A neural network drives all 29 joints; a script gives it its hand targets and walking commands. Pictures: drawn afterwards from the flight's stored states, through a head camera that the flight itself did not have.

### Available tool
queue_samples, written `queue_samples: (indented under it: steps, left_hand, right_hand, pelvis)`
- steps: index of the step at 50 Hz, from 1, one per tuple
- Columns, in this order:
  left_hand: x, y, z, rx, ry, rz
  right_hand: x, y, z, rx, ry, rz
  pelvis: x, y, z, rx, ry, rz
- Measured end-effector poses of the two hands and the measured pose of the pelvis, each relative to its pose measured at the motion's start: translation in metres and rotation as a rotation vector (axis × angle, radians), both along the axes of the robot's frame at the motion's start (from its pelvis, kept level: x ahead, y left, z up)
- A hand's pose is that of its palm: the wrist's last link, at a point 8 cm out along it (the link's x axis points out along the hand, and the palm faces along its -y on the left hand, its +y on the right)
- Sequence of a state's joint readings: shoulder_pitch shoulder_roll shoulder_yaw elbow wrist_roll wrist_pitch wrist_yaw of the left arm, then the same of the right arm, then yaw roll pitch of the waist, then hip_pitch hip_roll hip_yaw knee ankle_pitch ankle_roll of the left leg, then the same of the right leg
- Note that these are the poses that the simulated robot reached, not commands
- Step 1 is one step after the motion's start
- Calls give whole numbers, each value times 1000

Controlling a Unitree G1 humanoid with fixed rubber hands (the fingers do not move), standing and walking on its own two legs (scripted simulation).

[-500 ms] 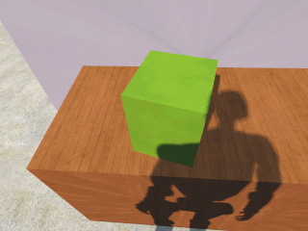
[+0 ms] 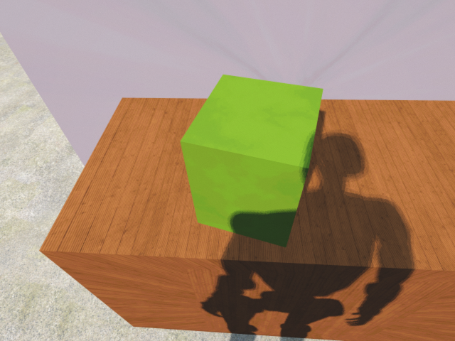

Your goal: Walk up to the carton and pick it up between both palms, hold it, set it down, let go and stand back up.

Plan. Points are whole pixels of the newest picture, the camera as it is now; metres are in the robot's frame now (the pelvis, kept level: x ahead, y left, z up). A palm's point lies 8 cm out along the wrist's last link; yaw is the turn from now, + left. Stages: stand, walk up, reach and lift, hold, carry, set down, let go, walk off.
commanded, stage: stand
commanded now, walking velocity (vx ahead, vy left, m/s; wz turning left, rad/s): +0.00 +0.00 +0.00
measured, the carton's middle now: (254, 161) +0.44 -0.02 +0.05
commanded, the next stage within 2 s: none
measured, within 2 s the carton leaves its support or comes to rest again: neither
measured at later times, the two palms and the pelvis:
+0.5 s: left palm out of the picture -0.01 +0.23 -0.14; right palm out of the picture -0.03 -0.22 -0.15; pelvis +0.00 +0.00 +0.00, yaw +0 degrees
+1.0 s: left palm out of the picture -0.01 +0.23 -0.14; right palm out of the picture -0.03 -0.21 -0.14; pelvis +0.00 +0.01 +0.00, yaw -1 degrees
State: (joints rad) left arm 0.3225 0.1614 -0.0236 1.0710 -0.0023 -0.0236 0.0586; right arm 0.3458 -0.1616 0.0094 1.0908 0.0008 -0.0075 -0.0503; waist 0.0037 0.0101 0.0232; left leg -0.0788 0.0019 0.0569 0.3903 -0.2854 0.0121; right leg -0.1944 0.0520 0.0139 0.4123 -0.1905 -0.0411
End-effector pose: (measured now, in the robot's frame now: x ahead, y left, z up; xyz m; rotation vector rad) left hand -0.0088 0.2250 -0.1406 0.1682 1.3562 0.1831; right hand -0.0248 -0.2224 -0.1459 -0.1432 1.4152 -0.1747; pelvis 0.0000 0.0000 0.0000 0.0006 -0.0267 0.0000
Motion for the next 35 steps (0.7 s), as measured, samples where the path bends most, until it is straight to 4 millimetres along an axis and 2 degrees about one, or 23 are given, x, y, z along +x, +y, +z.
queue_samples:
  steps: [35]
  left_hand:
    - [1, 4, -2, -6, 11, -13]
  right_hand:
    - [-6, 8, 0, 1, 7, -17]
  pelvis:
    - [0, 6, 0, 0, 1, -9]
